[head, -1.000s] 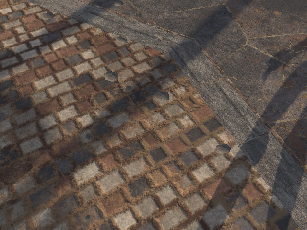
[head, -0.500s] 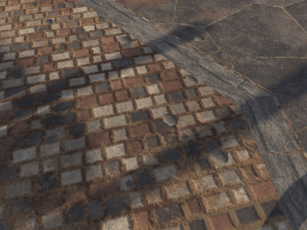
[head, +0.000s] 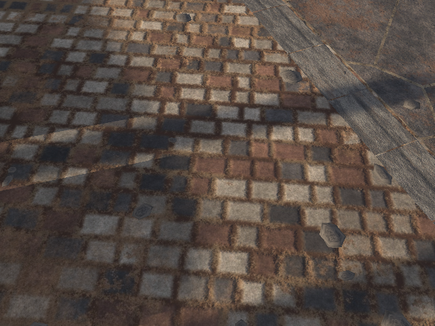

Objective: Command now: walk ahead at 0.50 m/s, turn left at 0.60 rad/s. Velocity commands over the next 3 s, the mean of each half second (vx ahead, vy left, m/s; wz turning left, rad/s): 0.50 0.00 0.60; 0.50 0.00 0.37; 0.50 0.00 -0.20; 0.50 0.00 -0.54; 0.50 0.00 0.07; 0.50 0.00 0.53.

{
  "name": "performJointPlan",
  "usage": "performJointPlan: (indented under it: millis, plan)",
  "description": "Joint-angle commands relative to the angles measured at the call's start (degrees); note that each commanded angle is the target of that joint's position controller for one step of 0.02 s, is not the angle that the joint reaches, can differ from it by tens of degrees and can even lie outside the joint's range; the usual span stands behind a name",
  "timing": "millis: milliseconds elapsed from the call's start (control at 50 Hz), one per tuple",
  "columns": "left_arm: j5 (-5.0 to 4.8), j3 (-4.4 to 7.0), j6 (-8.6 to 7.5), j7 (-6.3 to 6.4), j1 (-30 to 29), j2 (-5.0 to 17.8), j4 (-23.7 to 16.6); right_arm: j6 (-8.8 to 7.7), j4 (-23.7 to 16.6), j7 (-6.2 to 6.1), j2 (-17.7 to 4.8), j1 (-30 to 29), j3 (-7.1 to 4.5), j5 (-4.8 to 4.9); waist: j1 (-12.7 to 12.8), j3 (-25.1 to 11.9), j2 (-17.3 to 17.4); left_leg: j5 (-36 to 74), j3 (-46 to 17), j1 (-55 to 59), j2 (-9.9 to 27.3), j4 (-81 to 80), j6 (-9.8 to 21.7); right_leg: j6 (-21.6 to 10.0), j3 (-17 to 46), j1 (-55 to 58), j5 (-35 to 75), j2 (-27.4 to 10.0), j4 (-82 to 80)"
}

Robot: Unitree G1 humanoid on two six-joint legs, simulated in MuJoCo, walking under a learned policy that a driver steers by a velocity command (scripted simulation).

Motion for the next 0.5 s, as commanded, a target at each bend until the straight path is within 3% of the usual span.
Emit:
performJointPlan:
  millis: [20, 80, 140, 200, 280, 300, 320, 340, 360, 380, 400, 420, 440, 460, 500]
  plan:
    - [1.05, 1.81, -0.18, 0.17, 1.27, 6.66, -3.9, -1.51, -4.32, -0.94, -7.46, -1.1, -2.0, -0.43, 1.34, -7.08, 3.73, 12.32, -20.75, 10.86, 15.19, -15.09, 11.99, 1.45, 2.08, -9.67, 4.44, -2.71, -4.47]
    - [1.39, 0.96, 0.62, 0.27, -3.59, 4.36, -5.3, -1.52, -2.75, -2.14, -8.96, 1.25, -2.39, -0.07, 0.16, -4.75, 3.24, 14.89, -16.03, 6.69, 12.72, -15.61, 10.95, 3.63, 0.94, -9.95, 12.64, -1.22, -14.69]
    - [1.0, 0.08, 0.3, -0.32, -10.36, 2.56, -6.73, -1.01, -1.43, -2.76, -9.34, 3.61, -2.51, 0.38, -2.57, -3.58, 4.7, 9.03, -13.74, 4.4, 9.87, -14.71, 8.0, 3.87, 0.57, -5.68, 23.85, 1.68, -28.46]
    - [0.04, 0.23, -0.26, -1.05, -14.49, 3.44, -8.02, -0.69, 0.23, -2.9, -9.73, 6.66, -2.7, 0.78, -4.17, -3.0, 5.42, 4.6, -16.85, 5.52, 11.01, -13.03, 6.93, 3.27, 1.35, -2.39, 26.91, 3.56, -34.85]
    - [-0.25, 1.54, -1.0, -1.51, -12.2, 6.13, -7.9, 0.02, 1.03, -3.18, -8.95, 7.05, -2.7, 0.81, -2.22, -3.51, 7.97, 4.45, -23.3, 11.67, 13.31, -6.06, 5.31, 0.51, 2.86, 1.0, 18.5, 3.95, -38.66]
    - [-0.21, 2.04, -1.24, -1.32, -8.6, 6.6, -6.99, 0.24, 0.86, -3.14, -8.29, 6.31, -2.53, 0.75, -0.19, -4.5, 8.53, 6.09, -23.51, 11.45, 12.39, -3.36, 4.4, -0.73, 1.8, 5.78, 17.56, 4.27, -40.48]
    - [0.35, 2.92, -1.52, -0.94, -3.01, 8.15, -5.9, 0.2, 0.5, -2.97, -6.19, 6.16, -1.77, 0.5, 2.6, -8.41, 7.65, 8.29, -21.49, 9.68, 9.42, 3.78, 2.59, -2.75, 2.43, 15.26, 17.49, 2.48, -41.37]
    - [1.19, 3.71, -1.59, -0.45, 5.39, 11.2, -5.29, 0.09, -0.52, -2.81, -2.77, 7.02, -0.46, -0.48, 5.6, -16.85, 1.06, -0.5, -16.61, 2.7, 5.62, 19.83, 0.34, -6.18, 11.79, 30.24, 14.67, -7.24, -40.21]
    - [1.37, 4.8, -0.7, -0.77, 10.01, 15.22, -2.94, -0.39, -1.81, -2.74, -0.06, 15.5, 0.45, 1.53, 1.87, -23.5, -18.86, -24.89, -9.66, -18.08, -1.66, 38.48, -3.71, -15.96, 39.5, 47.61, 0.87, -19.65, -46.01]
    - [-0.06, 3.67, -0.44, -1.09, 8.72, 9.62, -3.83, -0.38, -0.38, -3.04, -6.39, 13.97, -0.57, 2.01, 3.43, -19.27, -11.98, -22.63, -11.0, -24.96, 3.33, 45.56, -4.46, -14.59, 43.9, 44.94, -13.59, -19.76, -49.71]
    - [-0.07, 2.77, -0.1, -0.76, 6.22, 6.42, -4.37, -0.07, -1.17, -3.04, -9.53, 6.92, -1.53, 1.51, 5.03, -11.83, -6.79, -17.15, -9.54, -26.31, 5.21, 46.78, -4.74, -11.9, 34.32, 37.78, -11.91, -17.09, -50.65]
    - [0.64, 2.23, 0.27, -0.64, 3.12, 5.47, -4.63, 0.26, -1.8, -3.17, -9.16, 3.76, -1.6, 0.85, 4.04, -7.71, -3.08, -13.19, -7.73, -24.23, 7.14, 45.57, -5.0, -10.5, 26.66, 30.64, -3.82, -14.64, -51.35]
    - [0.89, 1.86, 0.45, -0.51, 1.54, 4.31, -4.14, 0.26, -2.49, -2.96, -8.34, 1.98, -1.72, 0.27, 3.09, -4.59, -3.1, -10.58, -7.76, -23.11, 8.66, 43.02, -5.11, -10.5, 21.38, 25.49, 2.64, -12.69, -52.44]
    - [1.21, 1.57, 0.3, -0.29, 0.91, 3.62, -3.76, 0.44, -2.62, -2.56, -7.12, 2.44, -1.71, 0.61, 1.78, -3.82, -4.88, -8.94, -7.51, -20.24, 10.15, 41.22, -4.98, -9.81, 16.8, 22.18, 6.64, -10.95, -53.74]
    - [0.69, 1.65, -0.13, -0.19, 0.89, 3.24, -2.82, 0.98, -2.61, -2.22, -4.73, 2.87, -1.35, 1.12, 1.18, -3.31, -5.93, -7.95, -5.83, -19.03, 10.9, 38.61, -5.13, -10.22, 10.82, 20.12, 11.12, -9.7, -56.0]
